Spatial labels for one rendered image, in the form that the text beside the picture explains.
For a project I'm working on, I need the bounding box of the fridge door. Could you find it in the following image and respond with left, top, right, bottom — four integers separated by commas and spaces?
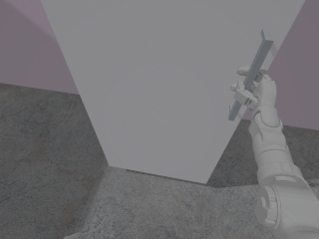
40, 0, 305, 184

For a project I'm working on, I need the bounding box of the handle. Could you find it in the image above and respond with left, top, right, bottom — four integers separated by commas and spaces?
228, 29, 274, 121

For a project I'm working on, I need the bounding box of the right robot hand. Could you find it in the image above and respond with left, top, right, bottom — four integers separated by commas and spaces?
230, 66, 277, 114

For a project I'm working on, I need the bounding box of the robot right forearm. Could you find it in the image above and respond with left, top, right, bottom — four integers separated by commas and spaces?
248, 106, 319, 202

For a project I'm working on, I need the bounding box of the robot right upper arm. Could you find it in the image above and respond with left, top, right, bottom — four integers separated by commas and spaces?
255, 183, 319, 239

